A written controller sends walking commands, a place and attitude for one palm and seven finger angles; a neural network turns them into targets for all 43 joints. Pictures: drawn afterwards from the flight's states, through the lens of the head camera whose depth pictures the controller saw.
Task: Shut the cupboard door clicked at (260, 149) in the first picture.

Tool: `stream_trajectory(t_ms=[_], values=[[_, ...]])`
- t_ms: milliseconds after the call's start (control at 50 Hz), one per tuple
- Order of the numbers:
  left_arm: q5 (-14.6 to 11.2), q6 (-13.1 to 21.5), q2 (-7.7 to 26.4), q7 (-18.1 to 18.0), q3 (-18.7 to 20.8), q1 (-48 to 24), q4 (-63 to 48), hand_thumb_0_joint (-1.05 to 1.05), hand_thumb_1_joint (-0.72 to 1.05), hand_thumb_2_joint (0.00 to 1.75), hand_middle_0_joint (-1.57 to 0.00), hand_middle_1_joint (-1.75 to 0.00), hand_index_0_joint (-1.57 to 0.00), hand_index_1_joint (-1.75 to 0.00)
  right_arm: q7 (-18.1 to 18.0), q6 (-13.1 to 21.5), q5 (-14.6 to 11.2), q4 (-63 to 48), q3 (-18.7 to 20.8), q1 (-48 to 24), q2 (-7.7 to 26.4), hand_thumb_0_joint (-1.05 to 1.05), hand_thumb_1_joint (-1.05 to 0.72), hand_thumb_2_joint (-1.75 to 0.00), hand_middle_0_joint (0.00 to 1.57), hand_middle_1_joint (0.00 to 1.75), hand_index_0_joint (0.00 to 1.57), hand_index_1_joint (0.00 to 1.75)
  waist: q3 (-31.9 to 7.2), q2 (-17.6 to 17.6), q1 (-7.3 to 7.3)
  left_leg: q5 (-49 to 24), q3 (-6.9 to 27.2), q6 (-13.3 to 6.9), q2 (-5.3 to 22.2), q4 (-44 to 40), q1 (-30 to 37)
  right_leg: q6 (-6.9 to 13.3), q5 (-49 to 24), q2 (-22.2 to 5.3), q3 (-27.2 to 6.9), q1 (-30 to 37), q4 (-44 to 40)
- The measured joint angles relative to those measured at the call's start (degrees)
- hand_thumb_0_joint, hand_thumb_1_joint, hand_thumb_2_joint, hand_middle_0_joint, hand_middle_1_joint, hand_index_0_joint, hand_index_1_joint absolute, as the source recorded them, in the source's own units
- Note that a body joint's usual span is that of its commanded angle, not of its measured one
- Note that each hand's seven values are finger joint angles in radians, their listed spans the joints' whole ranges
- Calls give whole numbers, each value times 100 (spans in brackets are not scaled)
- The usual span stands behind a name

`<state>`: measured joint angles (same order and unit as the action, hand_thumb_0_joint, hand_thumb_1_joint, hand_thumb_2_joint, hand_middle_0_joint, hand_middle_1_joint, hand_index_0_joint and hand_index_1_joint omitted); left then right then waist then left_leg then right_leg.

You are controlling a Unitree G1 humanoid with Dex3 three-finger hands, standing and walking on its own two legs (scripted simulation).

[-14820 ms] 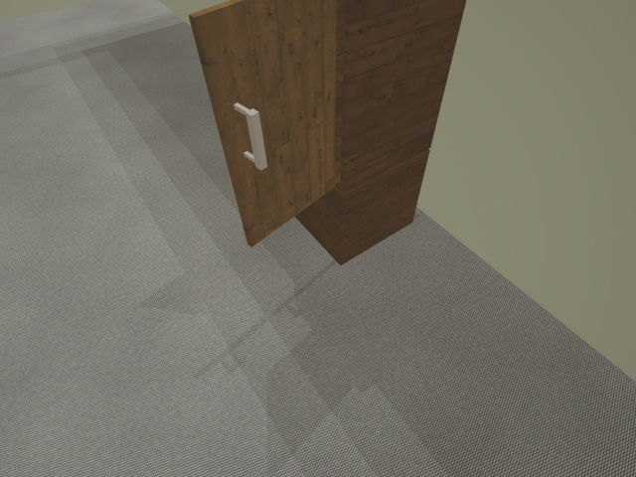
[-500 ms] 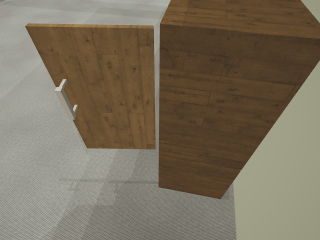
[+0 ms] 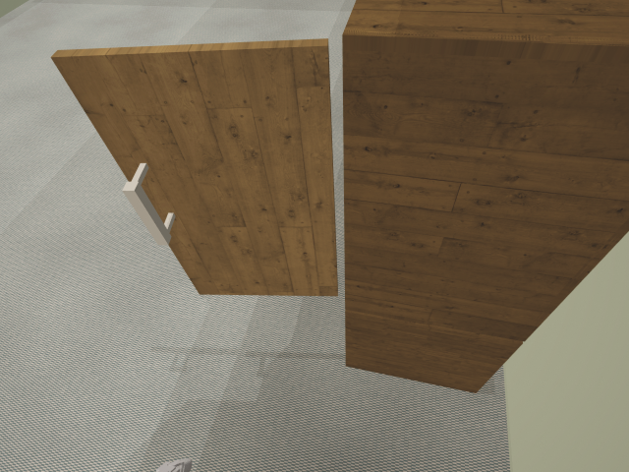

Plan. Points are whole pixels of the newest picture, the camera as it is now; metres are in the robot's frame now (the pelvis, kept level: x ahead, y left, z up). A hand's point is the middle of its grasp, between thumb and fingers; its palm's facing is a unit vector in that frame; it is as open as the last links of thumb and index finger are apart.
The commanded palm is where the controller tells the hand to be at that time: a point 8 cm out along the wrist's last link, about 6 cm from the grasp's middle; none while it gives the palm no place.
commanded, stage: shuffle to correct the standing spot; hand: left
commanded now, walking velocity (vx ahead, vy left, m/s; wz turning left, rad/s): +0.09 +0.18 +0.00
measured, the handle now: (153, 206) +0.49 +0.31 +0.02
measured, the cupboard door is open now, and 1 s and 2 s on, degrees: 100 100 100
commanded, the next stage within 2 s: come to a stop and stand still in 0.26 s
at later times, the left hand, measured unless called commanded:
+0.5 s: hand out of the picture +0.02 +0.30 -0.18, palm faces +0.11 -0.96 -0.26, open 7.3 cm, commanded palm none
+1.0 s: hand out of the picture +0.07 +0.23 -0.15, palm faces +0.02 -0.97 -0.23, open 7.2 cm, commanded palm none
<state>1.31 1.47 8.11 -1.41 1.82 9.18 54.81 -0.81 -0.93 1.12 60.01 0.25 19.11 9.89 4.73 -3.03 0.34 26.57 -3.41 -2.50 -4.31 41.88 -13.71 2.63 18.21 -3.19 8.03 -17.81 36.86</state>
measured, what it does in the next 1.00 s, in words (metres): steps on the spot: left foot, then right foot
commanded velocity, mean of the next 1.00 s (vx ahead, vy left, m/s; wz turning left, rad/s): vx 0.00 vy -0.01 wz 0.00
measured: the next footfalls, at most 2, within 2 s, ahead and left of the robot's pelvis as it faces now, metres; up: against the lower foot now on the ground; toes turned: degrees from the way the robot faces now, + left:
left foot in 0.38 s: +0.11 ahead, +0.20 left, +0.00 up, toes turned +7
right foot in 0.82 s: +0.04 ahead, -0.03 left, +0.00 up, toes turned -2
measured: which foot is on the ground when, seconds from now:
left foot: up 0.00-0.36, down 0.38-1.00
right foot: down 0.00-0.38, up 0.40-0.80, down 0.82-1.00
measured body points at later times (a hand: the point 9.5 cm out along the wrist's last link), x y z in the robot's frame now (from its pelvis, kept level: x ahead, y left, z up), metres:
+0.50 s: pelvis +0.05 +0.09 +0.01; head +0.08 +0.11 +0.45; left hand +0.01 +0.35 -0.16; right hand +0.15 -0.14 -0.13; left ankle +0.07 +0.20 -0.72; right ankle +0.00 -0.05 -0.67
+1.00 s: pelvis +0.03 +0.05 +0.01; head +0.04 +0.04 +0.46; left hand +0.07 +0.28 -0.13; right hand +0.02 -0.17 -0.15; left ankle +0.03 +0.19 -0.71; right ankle +0.00 -0.02 -0.72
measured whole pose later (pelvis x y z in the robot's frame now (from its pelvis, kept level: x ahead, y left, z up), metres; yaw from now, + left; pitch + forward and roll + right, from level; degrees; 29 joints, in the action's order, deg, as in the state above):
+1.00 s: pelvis +0.03 +0.05 +0.01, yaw +0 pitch +0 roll +1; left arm 0.8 -0.2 9.3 -1.9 1.1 13.5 58.8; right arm -1.6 -2.6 1.1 62.7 1.2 16.3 8.9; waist 1.7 -1.1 -1.5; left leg 19.3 -2.6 1.4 3.0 34.8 -16.4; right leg 4.1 17.3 2.0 4.3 -10.8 28.1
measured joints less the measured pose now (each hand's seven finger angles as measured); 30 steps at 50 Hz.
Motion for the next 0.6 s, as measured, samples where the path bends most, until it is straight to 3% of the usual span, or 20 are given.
stream_trajectory(t_ms=[60,140,240,360,380,400,440,500,600], values=[[-12,46,-57,-39,-11,150,19,0,91,90,-20,-29,-20,-30,34,-126,41,-24,99,-182,75,1,-91,-90,20,30,20,29,-55,15,-13,122,89,221,122,1664,-739,15,78,-90,78,219,-201],[0,35,41,-63,68,447,154,0,93,90,-20,-30,-20,-30,132,-168,56,-205,184,-503,147,1,-91,-90,20,30,20,29,-134,216,31,-510,158,413,501,2154,-1402,-81,-203,-216,-4,449,-771],[46,-34,190,33,96,750,337,0,93,90,-20,-30,-20,-30,172,-143,17,-395,218,-819,235,0,-91,-90,20,30,20,29,-124,401,141,-932,112,569,778,1018,-1433,-247,-330,-406,-90,604,-1084],[77,-182,341,56,170,1032,444,0,91,90,-20,-30,-20,-30,180,-68,-36,-510,189,-1031,280,0,-91,-90,20,30,20,29,-94,504,354,-1189,-195,544,645,-730,-684,-571,-3,-593,-170,542,-621],[69,-226,358,49,180,1104,446,0,91,90,-20,-30,-20,-30,179,-15,-32,-559,170,-1004,307,0,-91,-90,20,30,20,29,-132,444,352,-1441,-240,511,675,-1113,-453,-591,153,-567,-162,466,-366],[56,-292,400,38,195,1108,467,0,91,90,-20,-30,-20,-30,156,39,-16,-576,181,-1000,287,0,-91,-90,20,30,20,29,-147,444,311,-1337,-240,281,655,-1119,-441,-554,592,-564,-200,307,70],[37,-440,520,-30,225,970,510,0,91,90,-20,-30,-20,-30,103,34,22,-580,131,-1021,136,0,-91,-90,20,30,20,29,-61,630,295,-1143,-274,116,538,-802,-537,-403,1277,-475,-535,-90,1136],[42,-427,558,-69,216,789,531,1,91,90,-20,-29,-20,-30,17,75,61,-501,12,-954,-83,0,-91,-90,20,30,20,29,-46,724,257,-1255,-281,116,455,-1035,-400,-319,990,-209,-692,-521,2134],[-12,-363,348,-11,91,642,471,0,92,90,-19,-29,-20,-30,-147,134,41,-362,-13,-879,-159,-1,-95,-90,21,30,21,29,-147,625,143,-1524,-331,25,397,-1586,-170,-391,609,101,-704,-600,2090]])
